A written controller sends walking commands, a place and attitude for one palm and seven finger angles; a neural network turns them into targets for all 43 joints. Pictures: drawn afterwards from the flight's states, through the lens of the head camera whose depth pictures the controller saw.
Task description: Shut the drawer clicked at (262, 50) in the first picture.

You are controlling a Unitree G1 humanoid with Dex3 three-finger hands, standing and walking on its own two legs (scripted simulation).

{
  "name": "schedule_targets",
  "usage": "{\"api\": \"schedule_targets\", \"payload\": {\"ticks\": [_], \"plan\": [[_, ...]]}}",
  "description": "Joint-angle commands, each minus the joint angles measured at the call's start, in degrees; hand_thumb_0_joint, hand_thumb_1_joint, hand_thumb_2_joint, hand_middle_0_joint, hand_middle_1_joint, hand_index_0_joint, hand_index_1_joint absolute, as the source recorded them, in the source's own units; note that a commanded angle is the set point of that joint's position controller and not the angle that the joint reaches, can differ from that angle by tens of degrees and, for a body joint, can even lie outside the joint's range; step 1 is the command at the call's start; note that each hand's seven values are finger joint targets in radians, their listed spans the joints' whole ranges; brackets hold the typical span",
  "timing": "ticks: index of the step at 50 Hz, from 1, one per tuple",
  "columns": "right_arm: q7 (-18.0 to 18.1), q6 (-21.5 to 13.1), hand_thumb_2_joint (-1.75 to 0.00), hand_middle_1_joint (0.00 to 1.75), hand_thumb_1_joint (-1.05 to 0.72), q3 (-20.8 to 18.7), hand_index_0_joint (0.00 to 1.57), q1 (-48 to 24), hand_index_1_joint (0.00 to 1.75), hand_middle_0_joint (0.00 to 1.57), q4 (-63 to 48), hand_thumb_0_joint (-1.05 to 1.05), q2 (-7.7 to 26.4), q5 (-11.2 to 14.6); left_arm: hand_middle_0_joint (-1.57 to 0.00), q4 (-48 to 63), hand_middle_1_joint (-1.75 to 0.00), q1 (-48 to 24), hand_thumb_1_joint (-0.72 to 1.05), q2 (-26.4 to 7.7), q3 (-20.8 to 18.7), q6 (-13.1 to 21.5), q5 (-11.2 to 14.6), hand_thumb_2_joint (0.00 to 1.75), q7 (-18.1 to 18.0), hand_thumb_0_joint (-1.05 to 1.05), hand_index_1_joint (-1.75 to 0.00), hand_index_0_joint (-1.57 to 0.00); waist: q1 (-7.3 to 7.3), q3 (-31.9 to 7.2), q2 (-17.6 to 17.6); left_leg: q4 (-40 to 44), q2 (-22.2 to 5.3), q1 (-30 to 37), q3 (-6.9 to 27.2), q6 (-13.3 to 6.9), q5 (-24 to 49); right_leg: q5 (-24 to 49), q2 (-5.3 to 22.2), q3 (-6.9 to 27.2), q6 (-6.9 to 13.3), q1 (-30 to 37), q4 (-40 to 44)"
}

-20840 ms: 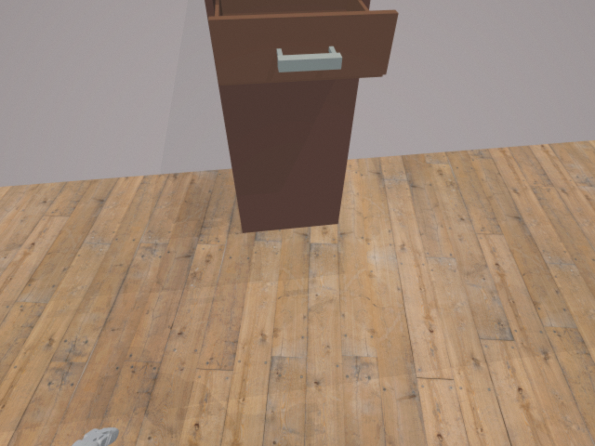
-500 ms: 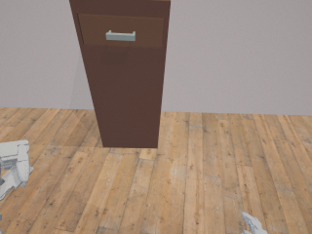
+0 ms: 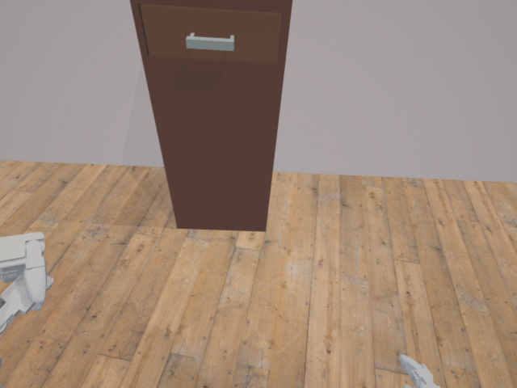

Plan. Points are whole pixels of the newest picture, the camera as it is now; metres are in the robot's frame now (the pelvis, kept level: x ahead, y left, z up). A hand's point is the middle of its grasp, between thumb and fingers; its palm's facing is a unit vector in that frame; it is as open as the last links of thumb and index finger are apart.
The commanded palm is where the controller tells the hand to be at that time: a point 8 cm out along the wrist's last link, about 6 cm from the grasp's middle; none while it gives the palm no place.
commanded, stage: let the arm hang, fingers relaxed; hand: left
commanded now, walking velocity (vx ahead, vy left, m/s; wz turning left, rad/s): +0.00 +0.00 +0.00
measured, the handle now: (211, 40) +0.95 +0.19 +0.15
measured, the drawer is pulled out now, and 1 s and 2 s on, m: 0.00 0.00 0.00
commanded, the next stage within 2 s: look to check the result in 1.20 s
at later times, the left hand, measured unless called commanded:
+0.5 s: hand out of the picture -0.02 +0.21 -0.16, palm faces +0.03 -0.97 -0.25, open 3.6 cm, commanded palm none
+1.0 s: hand out of the picture +0.04 +0.20 -0.15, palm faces +0.02 -0.97 -0.26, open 7.3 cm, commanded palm none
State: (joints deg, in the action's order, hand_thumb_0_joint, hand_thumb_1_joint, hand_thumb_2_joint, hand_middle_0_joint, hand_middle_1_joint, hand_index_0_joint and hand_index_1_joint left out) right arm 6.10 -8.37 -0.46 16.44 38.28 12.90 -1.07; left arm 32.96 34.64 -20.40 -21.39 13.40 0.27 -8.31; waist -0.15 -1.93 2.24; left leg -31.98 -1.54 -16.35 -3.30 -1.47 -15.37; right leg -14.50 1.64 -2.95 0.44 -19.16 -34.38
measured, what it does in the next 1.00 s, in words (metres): stands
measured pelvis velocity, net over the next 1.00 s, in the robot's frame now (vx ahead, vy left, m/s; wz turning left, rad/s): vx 0.00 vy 0.00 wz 0.01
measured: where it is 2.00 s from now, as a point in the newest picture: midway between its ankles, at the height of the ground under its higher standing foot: outside the picture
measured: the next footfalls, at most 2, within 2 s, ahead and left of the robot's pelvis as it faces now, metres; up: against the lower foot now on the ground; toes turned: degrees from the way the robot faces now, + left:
none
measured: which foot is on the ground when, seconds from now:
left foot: down 0.00-1.00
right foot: down 0.00-1.00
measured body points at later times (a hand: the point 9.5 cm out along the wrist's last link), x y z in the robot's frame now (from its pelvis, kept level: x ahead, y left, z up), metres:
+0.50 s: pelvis -0.01 +0.01 +0.01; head +0.01 +0.01 +0.46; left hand -0.02 +0.27 -0.14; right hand +0.01 -0.23 -0.14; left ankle +0.02 +0.12 -0.73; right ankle +0.04 -0.11 -0.73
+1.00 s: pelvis +0.00 +0.00 +0.01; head +0.00 -0.01 +0.46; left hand +0.04 +0.25 -0.13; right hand +0.01 -0.24 -0.15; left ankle +0.02 +0.12 -0.73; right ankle +0.04 -0.11 -0.73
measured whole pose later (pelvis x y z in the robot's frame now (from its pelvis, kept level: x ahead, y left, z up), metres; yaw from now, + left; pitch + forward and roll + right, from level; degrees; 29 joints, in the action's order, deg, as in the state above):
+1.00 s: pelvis +0.00 +0.00 +0.01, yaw +1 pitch -3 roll +0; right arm 0.9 0.4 -1.4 14.0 64.0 11.6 -1.0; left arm -64.4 9.8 -11.8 -1.2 0.0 -0.9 -0.5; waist -0.4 2.9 -1.5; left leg -23.9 -1.0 -10.8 -2.9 0.0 -10.6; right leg -9.7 1.4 -2.8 0.5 -12.5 -24.7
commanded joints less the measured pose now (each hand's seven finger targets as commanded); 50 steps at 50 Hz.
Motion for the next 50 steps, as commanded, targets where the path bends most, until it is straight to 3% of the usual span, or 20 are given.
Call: {"api": "schedule_targets", "payload": {"ticks": [1,3,4,5,6,7,8,9,10,11,12,13,14,16,18,21,25,35,50], "plan": [[0.09,-3.8,-0.9,0.3,-0.9,-1.36,0.2,-8.04,0.3,0.2,-10.04,0.0,5.6,0.61,-1.4,10.54,-1.6,-4.76,0.9,-9.59,-5.89,3.99,-0.13,0.9,-0.94,0.0,-1.6,-1.4,-0.15,0.12,-13.42,17.74,-10.48,-2.21,13.25,-4.17,-7.22,-5.41,0.34,1.32,-1.19,2.27,-2.23],[-0.21,-4.14,-0.9,0.3,-0.9,-1.25,0.2,-8.38,0.3,0.2,-10.37,0.0,5.52,0.57,-1.4,11.9,-1.6,-6.25,0.9,-10.18,-6.24,4.47,-0.65,0.9,-1.04,0.0,-1.6,-1.4,0.06,2.83,-11.24,16.88,-9.98,-5.9,11.93,-4.08,-5.77,-1.4,0.94,1.68,-0.87,5.29,-0.04],[-0.42,-4.37,-0.9,0.3,-0.9,-1.32,0.2,-8.19,0.3,0.2,-10.43,0.0,5.68,0.63,-1.4,11.15,-1.6,-4.72,0.9,-10.26,-6.38,4.63,-0.56,0.9,-1.04,0.0,-1.6,-1.4,0.2,2.13,-7.5,13.8,-8.24,-5.15,9.6,-3.46,-0.66,2.58,1.27,2.4,-0.77,6.95,2.91],[-6.0,-3.09,-0.9,0.3,-0.9,-5.54,0.2,-8.99,0.3,0.2,2.77,0.0,17.38,0.29,-1.4,-36.78,-1.6,-8.74,0.9,-2.54,13.7,-7.89,-4.08,0.9,7.39,0.0,-1.6,-1.4,-1.89,2.97,-5.68,0.35,-4.8,-6.86,6.72,-2.2,16.4,19.88,5.25,3.88,-0.02,1.51,-0.96],[-6.37,0.59,-0.9,0.3,-0.9,-4.81,0.2,-5.31,0.3,0.2,2.15,0.0,10.89,1.41,-1.36,-39.98,-1.56,-7.07,0.9,-1.18,13.47,-12.04,-2.76,0.9,8.19,0.0,-1.56,-1.36,-1.05,-2.54,-3.23,0.27,-4.05,-3.13,4.91,0.03,15.15,14.97,6.0,6.82,1.0,2.31,1.72],[-6.3,2.6,-0.9,0.3,-0.9,-3.4,0.2,-3.22,0.3,0.2,2.2,0.0,8.01,1.03,-1.32,-41.84,-1.51,-8.77,0.9,0.7,14.52,-12.92,-2.66,0.9,8.14,0.0,-1.51,-1.32,-1.01,-4.52,2.24,-2.21,-3.47,-1.82,5.15,0.35,7.89,7.87,7.19,7.42,1.85,-0.08,4.28],[-6.34,3.9,-0.9,0.3,-0.9,-2.85,0.2,-1.38,0.3,0.2,1.98,0.0,7.34,0.59,-1.28,-44.37,-1.47,-11.72,0.9,-0.12,15.07,-13.17,-2.74,0.9,8.11,0.0,-1.47,-1.28,-1.63,-4.32,8.64,-3.36,-2.32,-1.09,4.75,0.2,7.05,7.1,7.75,7.49,2.56,-0.07,5.49],[-6.25,5.07,-0.9,0.3,-0.9,-2.31,0.2,-1.06,0.3,0.2,2.46,0.0,7.35,0.28,-1.24,-47.27,-1.43,-13.83,0.9,-0.79,15.44,-13.53,-2.69,0.9,8.11,0.0,-1.43,-1.24,-1.84,-2.8,12.28,-3.52,-1.43,-0.69,4.7,0.02,4.25,2.82,8.31,7.65,3.02,-1.36,7.83],[-6.24,5.89,-0.9,0.3,-0.9,-2.12,0.2,-1.32,0.3,0.2,3.14,0.0,7.98,-0.14,-1.2,-50.62,-1.38,-15.97,0.9,-1.67,15.71,-13.87,-2.61,0.9,8.12,0.0,-1.38,-1.2,-2.01,-0.67,12.06,-2.85,-1.06,-0.57,5.08,-0.25,3.88,-0.61,8.22,7.32,3.18,-2.68,8.92],[-6.27,6.45,-0.9,0.3,-0.9,-2.11,0.2,-2.17,0.3,0.2,3.83,0.0,8.56,-0.49,-1.16,-54.32,-1.34,-17.95,0.9,-2.19,16.06,-14.15,-2.47,0.9,8.11,0.0,-1.34,-1.16,-1.92,1.49,9.43,-0.92,-1.55,-0.53,6.04,-0.72,5.65,-1.69,7.31,6.87,2.95,-3.58,8.6],[-6.31,6.88,-0.9,0.3,-0.9,-1.92,0.2,-3.47,0.3,0.2,4.48,0.0,8.9,-0.76,-1.12,-58.05,-1.3,-19.38,0.9,-2.38,16.56,-14.38,-2.27,0.9,8.08,0.0,-1.3,-1.12,-1.44,3.78,5.03,1.81,-2.48,-1.76,7.38,-1.16,6.52,-2.46,5.98,6.17,2.29,-3.52,8.08],[-6.38,7.04,-0.9,0.3,-0.9,-1.78,0.2,-4.64,0.3,0.2,5.2,0.0,9.52,-0.91,-1.08,-61.78,-1.25,-20.43,0.9,-2.38,16.99,-14.5,-2.16,0.9,7.97,0.0,-1.25,-1.08,-0.85,4.57,-2.27,5.81,-3.89,-3.8,9.36,-1.57,7.39,-2.21,4.04,5.48,1.65,-1.11,6.37],[-6.3,7.03,-0.9,0.3,-0.9,-1.41,0.2,-5.73,0.3,0.2,6.16,0.0,9.29,-1.11,-1.04,-65.67,-1.21,-20.34,0.9,-2.04,17.47,-14.45,-1.95,0.9,7.86,0.0,-1.21,-1.04,0.17,4.49,-6.46,8.66,-5.0,-5.47,10.63,-1.89,7.85,-0.01,3.04,5.19,1.14,2.35,5.69],[-5.96,7.22,-0.9,0.3,-0.9,-0.91,0.2,-6.15,0.3,0.2,8.62,0.0,8.61,-0.74,-0.96,-73.1,-1.12,-19.57,0.9,-1.61,18.39,-14.02,-1.65,0.9,7.73,0.0,-1.12,-0.96,0.97,2.24,-6.73,10.16,-4.78,-4.0,9.2,-1.16,6.99,2.91,3.03,5.78,1.12,6.8,7.53],[-5.7,7.54,-0.9,0.3,-0.9,-0.74,0.2,-4.52,0.3,0.2,11.15,0.0,7.88,-0.23,-0.88,-78.87,-1.04,-19.36,0.9,-1.4,18.95,-13.61,-1.49,0.9,7.76,0.0,-1.04,-0.88,0.61,0.63,-6.2,11.36,-4.48,-1.16,8.45,-0.68,3.35,1.99,3.34,6.11,1.36,7.66,9.77],[-5.33,8.11,-0.9,0.3,-0.9,-0.67,0.2,-2.26,0.3,0.2,14.9,0.0,5.8,-0.25,-0.76,-85.38,-0.91,-17.99,0.9,-0.26,19.07,-13.41,-1.27,0.9,7.68,0.0,-0.91,-0.76,0.56,1.38,-11.14,13.46,-4.02,-0.06,7.39,-0.51,-3.26,-1.06,3.55,6.06,1.74,7.39,12.85],[-5.12,8.74,-0.9,0.3,-0.9,-1.32,0.2,1.79,0.3,0.2,18.56,0.0,5.19,-0.08,-0.6,-90.48,-0.73,-17.78,0.9,-0.37,19.05,-13.28,-1.35,0.9,7.61,0.0,-0.73,-0.6,-0.14,4.03,-4.19,13.68,-3.74,1.55,6.93,-0.8,-5.69,-5.98,3.95,5.92,2.2,4.35,16.11],[-4.62,8.48,-0.9,0.3,-0.9,-1.77,0.2,4.57,0.3,0.2,23.67,0.0,5.28,0.1,-0.2,-96.42,-0.3,-16.95,0.9,-0.6,19.06,-13.16,-1.19,0.9,7.15,0.0,-0.3,-0.2,0.04,5.75,-2.43,14.43,-4.3,2.64,6.84,-1.23,-3.19,-5.35,4.2,5.19,2.56,3.89,15.55],[-4.89,8.16,-0.9,0.3,-0.9,-2.19,0.2,0.28,0.3,0.2,24.07,0.0,6.39,-0.29,-0.2,-95.47,-0.3,-23.85,0.9,-2.01,18.15,-12.65,-1.4,0.9,7.12,0.0,-0.3,-0.2,-0.11,7.2,-3.17,14.59,-3.94,3.29,5.9,-0.36,0.32,-4.72,4.85,6.69,2.42,4.91,17.67]]}}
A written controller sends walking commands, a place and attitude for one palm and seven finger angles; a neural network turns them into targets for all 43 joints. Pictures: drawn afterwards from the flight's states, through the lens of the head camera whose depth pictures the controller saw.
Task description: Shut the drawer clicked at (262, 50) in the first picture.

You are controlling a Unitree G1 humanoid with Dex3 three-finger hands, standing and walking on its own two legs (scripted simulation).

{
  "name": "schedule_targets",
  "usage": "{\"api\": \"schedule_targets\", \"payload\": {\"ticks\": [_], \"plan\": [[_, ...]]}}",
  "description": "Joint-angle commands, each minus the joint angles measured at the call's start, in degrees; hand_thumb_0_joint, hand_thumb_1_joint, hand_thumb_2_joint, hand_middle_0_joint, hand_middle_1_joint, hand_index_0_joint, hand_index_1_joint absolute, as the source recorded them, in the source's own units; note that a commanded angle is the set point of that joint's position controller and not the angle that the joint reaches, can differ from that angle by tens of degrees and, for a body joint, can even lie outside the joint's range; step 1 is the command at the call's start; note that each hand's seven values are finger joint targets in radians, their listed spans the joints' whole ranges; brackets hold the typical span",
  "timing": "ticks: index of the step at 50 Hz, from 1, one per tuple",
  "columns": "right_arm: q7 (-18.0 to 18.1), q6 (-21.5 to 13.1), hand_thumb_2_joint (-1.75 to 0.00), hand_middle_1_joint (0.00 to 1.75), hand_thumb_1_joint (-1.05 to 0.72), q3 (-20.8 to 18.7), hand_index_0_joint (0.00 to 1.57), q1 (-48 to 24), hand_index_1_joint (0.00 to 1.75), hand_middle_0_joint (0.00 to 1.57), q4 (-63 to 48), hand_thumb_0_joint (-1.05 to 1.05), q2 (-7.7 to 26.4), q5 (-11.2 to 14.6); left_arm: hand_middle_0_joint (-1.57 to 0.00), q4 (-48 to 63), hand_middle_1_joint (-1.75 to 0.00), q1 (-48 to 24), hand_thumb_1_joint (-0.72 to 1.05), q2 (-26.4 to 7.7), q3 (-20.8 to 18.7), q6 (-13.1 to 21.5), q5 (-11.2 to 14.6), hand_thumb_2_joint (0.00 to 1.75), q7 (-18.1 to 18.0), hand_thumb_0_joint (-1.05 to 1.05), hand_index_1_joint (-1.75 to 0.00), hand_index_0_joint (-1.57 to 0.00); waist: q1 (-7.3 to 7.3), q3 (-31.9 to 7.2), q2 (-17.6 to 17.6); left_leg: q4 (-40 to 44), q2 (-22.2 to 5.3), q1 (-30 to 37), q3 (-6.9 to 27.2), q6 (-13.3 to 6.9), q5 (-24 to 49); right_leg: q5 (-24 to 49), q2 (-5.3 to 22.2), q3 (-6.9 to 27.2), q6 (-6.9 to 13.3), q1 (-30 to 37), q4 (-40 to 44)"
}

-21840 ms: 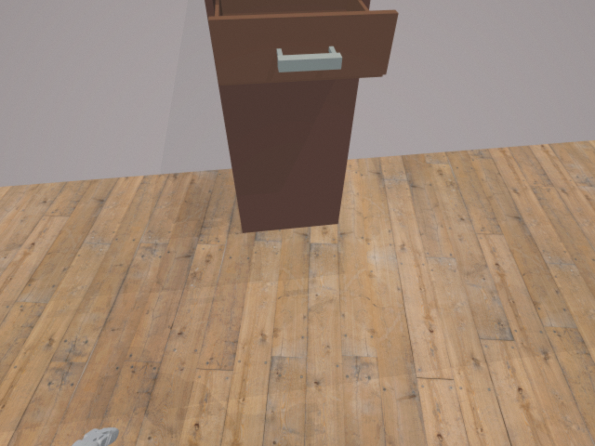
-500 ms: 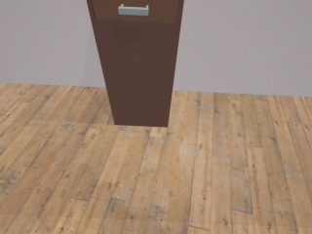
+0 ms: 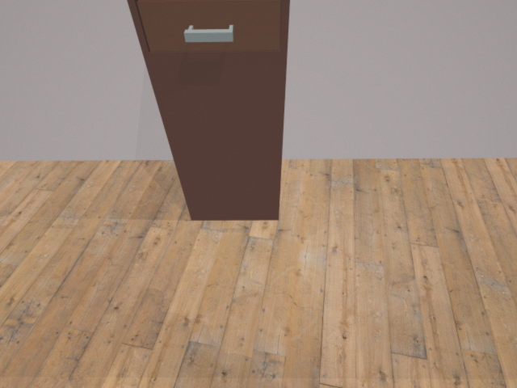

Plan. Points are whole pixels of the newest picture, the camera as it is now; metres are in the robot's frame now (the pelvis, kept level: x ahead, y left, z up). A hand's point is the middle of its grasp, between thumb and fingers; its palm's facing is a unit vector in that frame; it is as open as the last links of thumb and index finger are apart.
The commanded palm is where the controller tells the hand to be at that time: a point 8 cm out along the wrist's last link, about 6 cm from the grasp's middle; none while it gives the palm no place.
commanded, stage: let the arm hang, fingers relaxed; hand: left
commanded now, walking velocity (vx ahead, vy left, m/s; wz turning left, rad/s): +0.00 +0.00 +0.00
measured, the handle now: (210, 32) +0.96 +0.19 +0.14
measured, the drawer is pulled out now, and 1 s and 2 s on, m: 0.00 0.00 0.00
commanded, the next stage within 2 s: look to check the result in 0.20 s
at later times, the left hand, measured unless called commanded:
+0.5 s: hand out of the picture +0.08 +0.22 -0.15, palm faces -0.01 -0.95 -0.33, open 7.4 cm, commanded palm none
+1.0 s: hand out of the picture +0.12 +0.22 -0.15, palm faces -0.02 -0.94 -0.34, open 7.4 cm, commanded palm none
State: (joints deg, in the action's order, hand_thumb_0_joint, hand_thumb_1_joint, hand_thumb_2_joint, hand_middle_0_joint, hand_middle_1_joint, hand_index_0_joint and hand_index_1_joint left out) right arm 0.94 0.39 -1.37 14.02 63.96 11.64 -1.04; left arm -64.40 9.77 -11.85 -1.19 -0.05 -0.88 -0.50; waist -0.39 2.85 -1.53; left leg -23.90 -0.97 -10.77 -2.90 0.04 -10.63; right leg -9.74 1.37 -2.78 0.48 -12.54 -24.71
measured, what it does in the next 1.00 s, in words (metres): stands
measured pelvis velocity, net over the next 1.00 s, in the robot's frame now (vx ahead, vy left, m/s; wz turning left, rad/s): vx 0.04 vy -0.02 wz -0.01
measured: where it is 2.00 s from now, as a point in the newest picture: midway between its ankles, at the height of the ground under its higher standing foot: outside the picture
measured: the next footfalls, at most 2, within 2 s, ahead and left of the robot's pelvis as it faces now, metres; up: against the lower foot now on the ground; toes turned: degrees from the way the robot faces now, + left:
none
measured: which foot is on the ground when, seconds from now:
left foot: down 0.00-1.00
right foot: down 0.00-1.00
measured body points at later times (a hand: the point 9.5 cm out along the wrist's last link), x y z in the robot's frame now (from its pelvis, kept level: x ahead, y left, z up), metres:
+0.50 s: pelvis +0.02 -0.01 +0.00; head +0.04 -0.03 +0.45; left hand +0.08 +0.27 -0.13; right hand +0.06 -0.29 -0.15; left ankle +0.03 +0.12 -0.74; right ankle +0.04 -0.11 -0.74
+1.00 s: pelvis +0.04 -0.02 +0.01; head +0.05 -0.03 +0.46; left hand +0.12 +0.27 -0.12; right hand +0.10 -0.30 -0.14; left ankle +0.03 +0.12 -0.74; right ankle +0.04 -0.11 -0.74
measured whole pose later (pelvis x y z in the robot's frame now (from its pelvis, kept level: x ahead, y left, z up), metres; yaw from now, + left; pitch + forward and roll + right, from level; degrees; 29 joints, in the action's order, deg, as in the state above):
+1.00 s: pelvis +0.04 -0.02 +0.01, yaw +0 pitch -2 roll +0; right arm 0.4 0.2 -0.9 6.5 64.8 18.4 -0.9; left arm -65.3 4.6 -17.5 -1.2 0.9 -0.7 -0.1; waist -0.6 3.8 -1.8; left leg -17.4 -2.8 -5.6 -2.7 1.9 -10.2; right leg -9.2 -0.8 -3.1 1.7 -7.3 -18.0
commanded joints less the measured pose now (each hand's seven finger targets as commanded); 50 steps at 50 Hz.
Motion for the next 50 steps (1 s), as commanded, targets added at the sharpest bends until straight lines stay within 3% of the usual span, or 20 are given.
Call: {"api": "schedule_targets", "payload": {"ticks": [1,5,9,17,27,31,50], "plan": [[0.27,-0.66,-0.9,0.3,-0.9,-1.33,0.2,2.19,0.3,0.2,-1.63,0.0,7.78,-0.33,-0.2,1.95,-0.3,0.54,0.9,-10.8,-2.11,0.83,-0.22,0.9,-0.64,0.0,-0.3,-0.2,0.2,2.08,0.64,6.48,-4.52,-2.0,5.69,-1.85,-3.85,-8.98,5.1,6.45,2.38,-1.4,7.95],[0.25,-0.96,-0.9,0.3,-0.9,-1.38,0.2,0.88,0.3,0.2,-1.87,0.0,8.98,-0.27,-0.2,2.56,-0.3,-0.98,0.9,-11.49,-2.32,1.27,-0.18,0.9,-0.59,0.0,-0.3,-0.2,0.14,-0.62,1.77,5.91,-5.0,-0.17,5.58,-1.65,0.55,-4.59,5.41,6.49,2.37,0.9,7.94],[0.25,-1.02,-0.9,0.3,-0.9,-1.41,0.2,-0.66,0.3,0.2,-1.74,0.0,9.9,-0.2,-0.2,2.71,-0.3,-2.52,0.9,-12.26,-2.32,1.49,-0.12,0.9,-0.59,0.0,-0.3,-0.2,-0.06,-0.78,1.12,6.17,-5.41,0.98,5.54,-1.45,2.81,-1.17,5.63,6.4,2.47,1.56,8.08],[0.26,-1.04,-0.9,0.3,-0.9,-1.34,0.2,-2.77,0.3,0.2,-1.42,0.0,12.36,-0.14,-0.2,2.11,-0.3,-4.04,0.9,-13.89,-2.22,1.62,0.0,0.9,-0.48,0.0,-0.3,-0.2,-0.13,-3.14,0.86,7.08,-6.07,3.32,5.45,-1.14,3.79,1.37,5.73,6.35,2.34,3.45,8.59],[0.13,-0.81,-0.9,0.3,-0.9,-1.21,0.2,-4.91,0.3,0.2,-1.41,0.0,14.7,-0.05,-0.2,1.48,-0.3,-5.15,0.9,-16.06,-2.08,1.76,0.04,0.9,-0.46,0.0,-0.3,-0.2,-0.34,-2.63,1.76,7.75,-6.18,4.8,5.32,-0.97,3.46,1.69,5.85,7.11,2.23,3.37,10.25],[0.13,-0.92,-0.9,0.3,-0.9,-1.15,0.2,-5.5,0.3,0.2,-1.41,0.0,15.32,-0.01,-0.2,1.53,-0.3,-5.64,0.9,-16.72,-2.09,1.95,0.06,0.9,-0.46,0.0,-0.3,-0.2,-0.44,-3.67,1.66,7.86,-6.56,5.48,5.16,-0.87,5.12,4.91,5.92,6.9,2.22,4.38,9.87],[0.08,-1.14,-0.9,0.3,-0.9,-1.17,0.2,-7.68,0.3,0.2,-1.91,0.0,17.01,-0.03,-0.2,2.14,-0.3,-6.8,0.9,-17.94,-2.14,2.24,0.07,0.9,-0.49,0.0,-0.3,-0.2,-0.37,-4.53,1.02,8.58,-6.88,6.93,4.86,-0.61,7.46,9.68,6.21,7.05,2.05,6.1,10.1]]}}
